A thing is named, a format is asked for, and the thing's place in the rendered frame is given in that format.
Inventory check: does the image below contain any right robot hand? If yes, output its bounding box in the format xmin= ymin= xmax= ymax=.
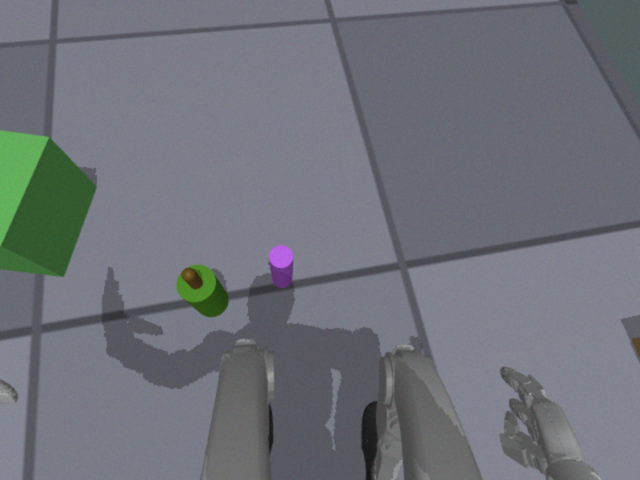
xmin=499 ymin=367 xmax=586 ymax=475

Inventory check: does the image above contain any right robot arm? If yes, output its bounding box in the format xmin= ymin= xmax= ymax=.
xmin=546 ymin=460 xmax=602 ymax=480

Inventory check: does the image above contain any right robot foot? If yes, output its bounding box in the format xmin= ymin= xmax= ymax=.
xmin=362 ymin=401 xmax=378 ymax=480

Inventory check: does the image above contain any left robot hand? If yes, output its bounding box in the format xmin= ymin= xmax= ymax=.
xmin=0 ymin=380 xmax=18 ymax=404

